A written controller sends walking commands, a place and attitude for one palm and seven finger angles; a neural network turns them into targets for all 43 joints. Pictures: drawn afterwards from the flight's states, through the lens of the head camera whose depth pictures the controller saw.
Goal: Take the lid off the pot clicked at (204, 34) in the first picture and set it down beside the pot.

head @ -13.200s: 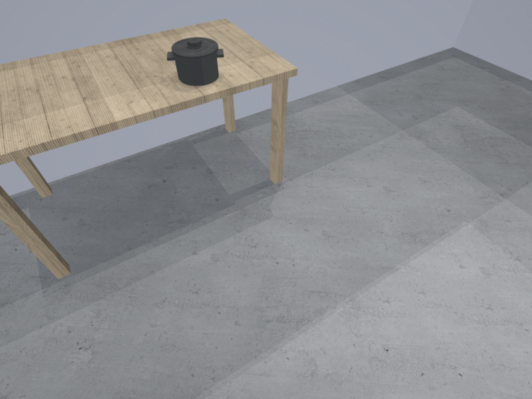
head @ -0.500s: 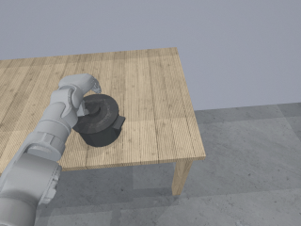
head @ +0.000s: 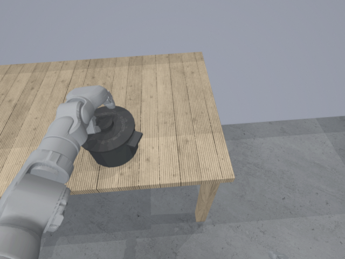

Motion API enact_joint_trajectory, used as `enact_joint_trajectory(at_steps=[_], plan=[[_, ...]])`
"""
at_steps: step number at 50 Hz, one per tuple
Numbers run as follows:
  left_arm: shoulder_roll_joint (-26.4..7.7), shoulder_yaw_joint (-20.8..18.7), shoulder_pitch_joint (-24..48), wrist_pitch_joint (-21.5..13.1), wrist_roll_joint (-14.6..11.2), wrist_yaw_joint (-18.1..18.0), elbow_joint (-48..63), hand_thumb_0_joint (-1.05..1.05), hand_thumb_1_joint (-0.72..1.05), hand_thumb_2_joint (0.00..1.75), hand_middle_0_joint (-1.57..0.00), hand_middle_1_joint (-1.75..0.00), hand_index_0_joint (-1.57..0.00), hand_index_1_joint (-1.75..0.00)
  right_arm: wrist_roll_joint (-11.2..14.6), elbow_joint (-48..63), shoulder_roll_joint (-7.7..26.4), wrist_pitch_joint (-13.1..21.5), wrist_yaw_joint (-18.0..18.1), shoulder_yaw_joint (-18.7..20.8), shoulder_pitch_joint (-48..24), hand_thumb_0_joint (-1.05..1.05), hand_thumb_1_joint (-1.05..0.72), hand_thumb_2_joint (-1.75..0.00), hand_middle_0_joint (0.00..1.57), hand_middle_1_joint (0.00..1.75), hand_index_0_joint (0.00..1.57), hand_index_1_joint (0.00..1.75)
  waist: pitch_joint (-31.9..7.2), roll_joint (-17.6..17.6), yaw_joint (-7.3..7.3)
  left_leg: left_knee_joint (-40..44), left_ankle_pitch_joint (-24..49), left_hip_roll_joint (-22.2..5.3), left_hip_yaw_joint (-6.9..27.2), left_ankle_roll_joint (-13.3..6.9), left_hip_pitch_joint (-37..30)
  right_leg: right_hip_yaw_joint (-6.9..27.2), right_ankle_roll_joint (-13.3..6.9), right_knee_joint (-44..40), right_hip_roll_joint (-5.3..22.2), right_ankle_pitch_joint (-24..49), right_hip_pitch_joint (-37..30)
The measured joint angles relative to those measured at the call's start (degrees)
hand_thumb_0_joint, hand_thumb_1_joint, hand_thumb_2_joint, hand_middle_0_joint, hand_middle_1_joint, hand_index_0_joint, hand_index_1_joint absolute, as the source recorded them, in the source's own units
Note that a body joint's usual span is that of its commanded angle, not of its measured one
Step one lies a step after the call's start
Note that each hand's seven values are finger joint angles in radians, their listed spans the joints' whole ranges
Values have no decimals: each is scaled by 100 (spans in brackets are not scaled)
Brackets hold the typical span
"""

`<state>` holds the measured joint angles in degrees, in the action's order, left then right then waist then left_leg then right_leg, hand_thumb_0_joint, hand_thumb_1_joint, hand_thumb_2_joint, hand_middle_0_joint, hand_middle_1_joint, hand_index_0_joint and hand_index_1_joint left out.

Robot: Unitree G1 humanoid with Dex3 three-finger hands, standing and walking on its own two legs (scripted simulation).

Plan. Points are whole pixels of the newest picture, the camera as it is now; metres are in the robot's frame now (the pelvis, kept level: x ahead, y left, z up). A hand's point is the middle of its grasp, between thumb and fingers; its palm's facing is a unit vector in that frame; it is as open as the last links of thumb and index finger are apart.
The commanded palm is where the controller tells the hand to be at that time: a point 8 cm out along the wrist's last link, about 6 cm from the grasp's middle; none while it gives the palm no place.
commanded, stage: lower the open fingers around the knob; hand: left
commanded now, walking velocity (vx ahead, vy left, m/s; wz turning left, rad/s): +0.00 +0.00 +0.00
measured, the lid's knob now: (104, 123) +0.47 +0.19 +0.01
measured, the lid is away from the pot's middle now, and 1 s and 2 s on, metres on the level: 0.00 0.00 0.00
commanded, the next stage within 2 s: close the fingers and squeeze the knob in 1.96 s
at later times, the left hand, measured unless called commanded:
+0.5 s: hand (97, 124) +0.45 +0.20 +0.04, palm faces -0.39 -0.06 -0.92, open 10.2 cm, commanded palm +0.45 +0.19 +0.09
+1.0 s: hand (97, 124) +0.45 +0.20 +0.04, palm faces -0.40 -0.05 -0.91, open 10.2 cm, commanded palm +0.45 +0.19 +0.09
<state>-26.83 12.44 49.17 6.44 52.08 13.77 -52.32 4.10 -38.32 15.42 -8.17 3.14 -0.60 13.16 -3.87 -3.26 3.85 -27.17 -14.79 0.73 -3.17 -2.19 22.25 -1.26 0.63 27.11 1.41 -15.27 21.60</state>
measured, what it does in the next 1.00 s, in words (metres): stands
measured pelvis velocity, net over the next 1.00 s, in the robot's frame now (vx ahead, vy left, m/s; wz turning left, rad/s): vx -0.01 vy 0.00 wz -0.02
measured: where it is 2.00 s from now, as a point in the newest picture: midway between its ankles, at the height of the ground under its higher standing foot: outside the picture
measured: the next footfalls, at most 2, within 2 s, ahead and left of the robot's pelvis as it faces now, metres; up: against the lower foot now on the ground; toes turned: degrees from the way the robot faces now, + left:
none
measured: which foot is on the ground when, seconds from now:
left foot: down 0.00-1.00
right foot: down 0.00-1.00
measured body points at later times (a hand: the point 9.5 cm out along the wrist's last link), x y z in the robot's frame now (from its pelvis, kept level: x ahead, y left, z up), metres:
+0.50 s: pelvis +0.00 +0.00 +0.00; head +0.06 -0.01 +0.44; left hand +0.46 +0.20 +0.09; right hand +0.07 -0.26 -0.14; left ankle -0.02 +0.10 -0.74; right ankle -0.03 -0.13 -0.74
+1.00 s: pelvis -0.01 +0.00 +0.00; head +0.06 -0.01 +0.44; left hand +0.46 +0.20 +0.09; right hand +0.05 -0.27 -0.14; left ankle -0.02 +0.10 -0.74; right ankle -0.03 -0.13 -0.74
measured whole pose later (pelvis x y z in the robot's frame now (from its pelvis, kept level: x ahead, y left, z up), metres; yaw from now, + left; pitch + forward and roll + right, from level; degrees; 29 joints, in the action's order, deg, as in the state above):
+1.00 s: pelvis -0.01 +0.00 +0.00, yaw -1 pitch +12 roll +0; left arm -26.9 12.4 49.8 5.0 53.1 8.8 -58.4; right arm 3.9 -39.6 15.8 -7.9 3.7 0.2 16.1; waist -5.1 -2.6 5.0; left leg -30.5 -15.8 0.2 -4.0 -2.3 26.9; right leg -0.4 0.7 29.9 0.9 -15.6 26.3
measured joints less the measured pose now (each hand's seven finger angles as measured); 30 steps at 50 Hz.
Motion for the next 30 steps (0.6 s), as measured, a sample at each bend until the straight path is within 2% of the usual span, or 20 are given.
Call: enact_joint_trajectory(at_steps=[4, 16, 22, 30], plan=[[19, -41, -66, -130, 12, -102, 7, 0, -24, 126, -81, -9, -81, -8, -19, -33, -8, 0, 9, 28, 63, 1, -91, -90, 20, 30, 20, 30, -8, 2, 3, -8, -2, 4, -11, -9, 32, 12, 10, 1, 5, 4, 32], [100, -53, -147, -90, 58, -367, -272, 0, -24, 126, -81, -9, -81, -8, -30, -128, -14, -5, -14, 54, 121, 1, -91, -90, 20, 30, 20, 30, -45, 42, 41, -91, -37, 0, -47, -26, 161, 49, 26, 63, 2, -4, 165], [83, -124, -143, -201, 109, -496, -361, 0, -24, 126, -81, -9, -81, -8, -46, -128, -17, 40, 26, 67, 141, 1, -91, -90, 20, 30, 20, 30, -66, 59, 70, -148, -54, -10, -58, -28, 246, 61, 27, 106, -5, -8, 248], [123, 46, 40, -66, 146, -574, -558, 0, -23, 126, -83, -10, -81, -8, -42, -148, 6, 30, -3, 96, 197, 1, -91, -90, 20, 30, 20, 30, -109, 51, 72, -257, -82, -8, -54, -27, 390, 58, 25, 228, 1, -46, 397]])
